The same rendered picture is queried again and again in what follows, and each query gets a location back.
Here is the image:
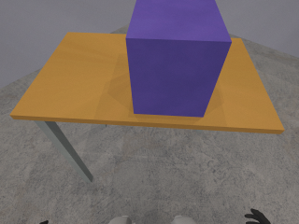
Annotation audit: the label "table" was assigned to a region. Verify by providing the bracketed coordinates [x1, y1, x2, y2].
[10, 32, 285, 183]

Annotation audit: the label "robot right hand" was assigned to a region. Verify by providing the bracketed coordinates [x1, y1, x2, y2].
[244, 208, 271, 224]

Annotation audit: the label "carton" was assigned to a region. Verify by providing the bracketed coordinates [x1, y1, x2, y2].
[125, 0, 232, 118]

